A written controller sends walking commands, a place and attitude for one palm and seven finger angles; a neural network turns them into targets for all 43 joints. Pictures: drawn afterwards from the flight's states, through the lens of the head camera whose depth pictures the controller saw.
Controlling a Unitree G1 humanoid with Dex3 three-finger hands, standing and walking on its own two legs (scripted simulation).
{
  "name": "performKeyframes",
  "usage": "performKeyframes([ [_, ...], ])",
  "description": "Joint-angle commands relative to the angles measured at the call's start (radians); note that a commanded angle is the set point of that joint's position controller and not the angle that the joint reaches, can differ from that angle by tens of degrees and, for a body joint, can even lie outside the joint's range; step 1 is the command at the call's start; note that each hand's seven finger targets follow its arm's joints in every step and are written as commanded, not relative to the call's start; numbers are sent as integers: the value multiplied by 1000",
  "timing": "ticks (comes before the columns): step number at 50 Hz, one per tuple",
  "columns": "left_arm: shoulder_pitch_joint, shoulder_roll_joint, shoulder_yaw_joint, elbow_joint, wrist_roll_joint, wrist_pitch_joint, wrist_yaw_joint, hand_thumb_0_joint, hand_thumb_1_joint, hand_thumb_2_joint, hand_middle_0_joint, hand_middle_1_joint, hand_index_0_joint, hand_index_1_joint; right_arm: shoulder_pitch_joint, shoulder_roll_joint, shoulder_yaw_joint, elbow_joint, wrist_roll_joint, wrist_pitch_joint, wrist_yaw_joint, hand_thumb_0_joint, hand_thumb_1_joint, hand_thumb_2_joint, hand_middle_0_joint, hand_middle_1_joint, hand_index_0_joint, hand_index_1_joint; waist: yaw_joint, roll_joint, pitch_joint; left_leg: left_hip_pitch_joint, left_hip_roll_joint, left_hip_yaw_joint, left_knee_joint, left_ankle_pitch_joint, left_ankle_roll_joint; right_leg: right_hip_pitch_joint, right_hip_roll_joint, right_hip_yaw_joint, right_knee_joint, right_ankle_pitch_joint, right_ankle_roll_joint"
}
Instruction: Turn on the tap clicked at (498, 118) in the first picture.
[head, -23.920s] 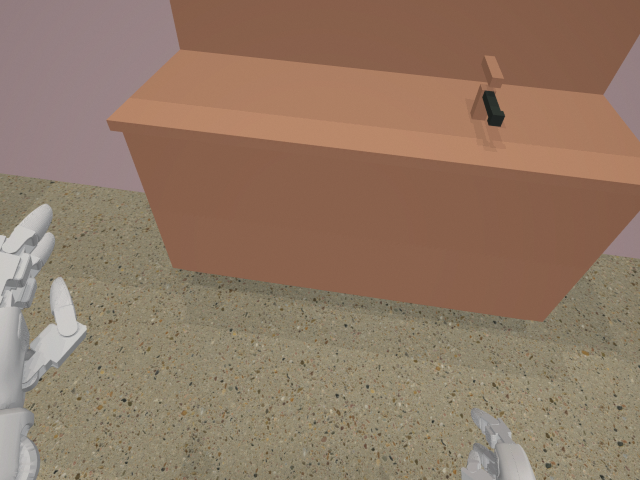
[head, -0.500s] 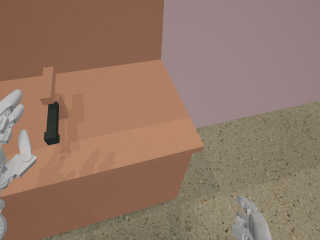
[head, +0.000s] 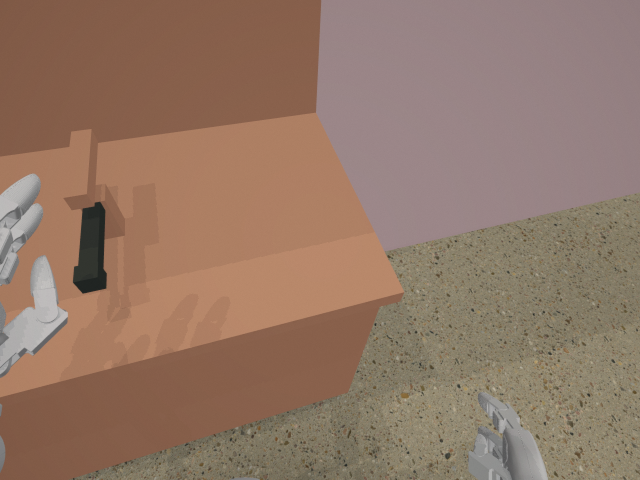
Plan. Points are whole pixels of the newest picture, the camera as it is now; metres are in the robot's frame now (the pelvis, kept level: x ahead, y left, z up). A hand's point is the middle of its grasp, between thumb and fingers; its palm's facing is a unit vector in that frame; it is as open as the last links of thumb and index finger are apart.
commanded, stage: shuffle to correct the standing spot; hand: left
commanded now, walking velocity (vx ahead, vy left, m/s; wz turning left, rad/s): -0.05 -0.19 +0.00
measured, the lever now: (90, 277) +0.34 +0.32 +0.03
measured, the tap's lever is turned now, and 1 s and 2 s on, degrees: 0 0 0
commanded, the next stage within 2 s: come to a stop and stand still in 0.42 s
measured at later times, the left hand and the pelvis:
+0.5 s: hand (52, 318) +0.22 +0.25 +0.16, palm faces +0.31 -0.85 -0.43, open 7.4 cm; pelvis +0.00 +0.00 +0.00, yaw +0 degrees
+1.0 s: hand out of the picture +0.21 +0.31 +0.16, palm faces +0.36 -0.83 -0.43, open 7.4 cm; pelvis -0.02 +0.05 +0.00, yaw -1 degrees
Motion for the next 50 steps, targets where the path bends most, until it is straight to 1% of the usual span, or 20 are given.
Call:
performKeyframes([
  [1, -36, 160, 124, -209, -3, -64, 16, 0, 900, 900, -200, -300, -200, -300, -59, -129, -50, -157, 2, -53, 0, 0, -900, -900, 200, 300, 200, 300, 9, 108, -189, 114, 89, -61, -84, 229, 81, 40, -98, 28, -71, 215, 20],
  [8, -32, 155, 118, -192, -8, -57, 22, 0, 900, 900, -200, -300, -200, -300, -50, -122, -52, -147, 1, -50, 1, 0, -900, -900, 200, 300, 200, 300, -3, 3, -170, 124, 22, -14, -5, 63, 67, -44, -157, 119, -117, 191, -27],
  [14, -40, 174, 135, -222, -3, -56, 29, 0, 900, 900, -200, -300, -200, -300, -82, -118, -41, -151, 2, -47, -5, 0, -900, -900, 200, 300, 200, 300, 3, 103, -170, 144, 85, -70, -75, 206, 89, -22, -110, 55, -73, 214, 13],
  [19, -10, 163, 131, -216, -4, -54, 24, 0, 900, 900, -200, -300, -200, -300, -68, -120, -46, -156, 7, -47, 3, 0, -900, -900, 200, 300, 200, 300, 4, 97, -202, 157, 84, -63, -54, 288, 82, 29, -112, 42, -79, 279, 8],
  [27, -26, 143, 110, -194, -7, -52, 26, 0, 900, 900, -200, -300, -200, -300, -62, -120, -40, -153, 2, -42, 4, 0, -900, -900, 200, 300, 200, 300, -3, 53, -168, 98, 47, -42, -50, 75, 73, -3, -131, 79, -111, 175, -4],
  [28, -967, 913, 684, -293, 134, -172, -11, 0, 900, 900, -200, -300, -200, -300, 99, -151, -74, -18, -58, -147, -11, 0, -900, -900, 200, 300, 200, 300, 68, -154, -85, -9, -7, 113, -30, 148, 53, -1, -121, 118, -233, 366, 68],
  [29, -692, 590, 464, 80, 66, -105, -24, 0, 900, 900, -200, -300, -200, -300, 18, -133, -79, -25, -2, -125, -21, 0, -900, -900, 200, 300, 200, 300, 28, 25, -86, 113, 4, 62, -66, 188, 57, -64, -228, 123, -105, 392, -61],
  [30, -495, 292, 222, 114, 44, -85, -55, 0, 900, 900, -200, -300, -200, -300, -1, -143, -78, -72, -11, -135, -1, 0, -900, -900, 200, 300, 200, 300, 29, 95, -201, 212, -14, 60, -65, 251, 48, -21, -172, 180, -39, 436, -49],
  [32, -256, 166, 98, 60, 22, -85, -76, 0, 900, 900, -200, -300, -200, -300, 10, -160, -73, -115, 8, -134, 35, 0, -900, -900, 200, 300, 200, 300, 42, 162, -261, 266, 19, 39, -68, 330, 100, -12, -144, 121, 33, 427, 62],
  [34, -97, 58, 19, -39, 10, -79, -72, 0, 900, 900, -200, -300, -200, -300, -34, -137, -58, -154, 29, -126, 71, 0, -900, -900, 200, 300, 200, 300, 56, 156, -278, 227, 58, 5, -76, 361, 132, 28, -124, 62, 97, 358, 92],
  [36, -46, 126, 83, -106, 24, -76, -50, 0, 900, 900, -200, -300, -200, -300, -44, -134, -52, -177, 27, -119, 78, 0, -900, -900, 200, 300, 200, 300, 65, -1, -241, 108, 35, 34, -45, 245, 107, 90, -129, 64, 11, 286, 79],
  [38, -46, 193, 161, -124, 23, -84, -23, 0, 900, 900, -200, -300, -200, -300, -50, -119, -40, -173, 22, -117, 58, 0, -900, -900, 200, 300, 200, 300, 48, -211, -178, 81, -61, 64, 18, 4, 63, 10, -179, 152, -153, 163, 13],
  [39, -34, 266, 241, -127, 22, -88, 5, 0, 900, 900, -200, -300, -200, -300, -54, -116, -34, -157, 21, -109, 43, 0, -900, -900, 200, 300, 200, 300, 41, -224, -178, 99, -84, 62, 12, -34, 57, -25, -214, 187, -187, 101, -29],
  [40, -32, 223, 220, -134, 14, -100, 10, 0, 900, 900, -200, -300, -200, -300, -55, -105, -26, -158, 14, -110, 27, 0, -900, -900, 200, 300, 200, 300, 29, -196, -168, 112, -89, 53, -14, -42, 59, -47, -223, 188, -200, 39, -44],
  [41, -61, 222, 221, -163, 11, -114, 16, 0, 900, 900, -200, -300, -200, -300, -66, -104, -18, -161, 11, -113, 14, 0, -900, -900, 200, 300, 200, 300, 23, -116, -150, 145, -80, 42, -63, -29, 62, -77, -209, 183, -198, -5, -41],
  [43, -99, 198, 198, -159, 14, -136, 25, 0, 900, 900, -200, -300, -200, -300, -74, -111, -13, -148, 4, -118, -6, 0, -900, -900, 200, 300, 200, 300, 20, 65, -125, 175, -36, 3, -154, -40, 75, -90, -155, 142, -160, -44, -13],
  [44, -148, 224, 209, -177, 28, -142, 33, 0, 900, 900, -200, -300, -200, -300, -90, -122, -12, -143, 2, -119, -13, 0, -900, -900, 200, 300, 200, 300, 25, 143, -115, 165, -3, -34, -206, -45, 86, -71, -127, 107, -126, -21, 1],
  [45, -169, 189, 179, -148, 34, -145, 33, 0, 900, 900, -200, -300, -200, -300, -77, -123, -11, -136, 1, -125, -14, 0, -900, -900, 200, 300, 200, 300, 26, 176, -126, 127, 23, -60, -239, -66, 99, -17, -109, 65, -92, 5, 13],
  [46, -190, 179, 166, -117, 41, -144, 32, 0, 900, 900, -200, -300, -200, -300, -70, -120, -9, -138, 5, -132, -12, 0, -900, -900, 200, 300, 200, 300, 29, 193, -125, 97, 37, -69, -257, -85, 105, 23, -101, 44, -71, 25, 19],
  [50, -204, 97, 71, -64, 62, -136, 20, 0, 900, 900, -200, -300, -200, -300, -52, -126, -8, -119, 4, -156, 2, 0, -900, -900, 200, 300, 200, 300, 28, 83, -135, 120, 27, -60, -244, -80, 101, 32, -102, 25, -110, 70, 25],
])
